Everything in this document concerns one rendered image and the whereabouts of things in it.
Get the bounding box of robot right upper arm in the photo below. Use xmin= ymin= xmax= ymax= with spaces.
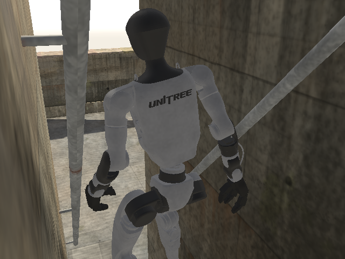
xmin=182 ymin=65 xmax=234 ymax=140

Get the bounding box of robot left upper arm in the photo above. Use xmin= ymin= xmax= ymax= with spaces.
xmin=103 ymin=84 xmax=134 ymax=172

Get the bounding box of right robot hand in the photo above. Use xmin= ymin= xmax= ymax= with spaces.
xmin=218 ymin=178 xmax=249 ymax=214

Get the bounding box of left robot thigh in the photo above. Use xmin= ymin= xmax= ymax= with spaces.
xmin=112 ymin=189 xmax=161 ymax=259

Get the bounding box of left robot hand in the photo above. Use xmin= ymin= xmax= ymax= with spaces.
xmin=85 ymin=185 xmax=116 ymax=212

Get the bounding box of robot right forearm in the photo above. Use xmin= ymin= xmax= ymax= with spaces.
xmin=218 ymin=119 xmax=243 ymax=182

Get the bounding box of robot left forearm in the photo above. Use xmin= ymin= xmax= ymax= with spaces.
xmin=88 ymin=151 xmax=119 ymax=197

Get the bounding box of humanoid robot head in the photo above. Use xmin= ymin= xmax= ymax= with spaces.
xmin=126 ymin=8 xmax=183 ymax=84

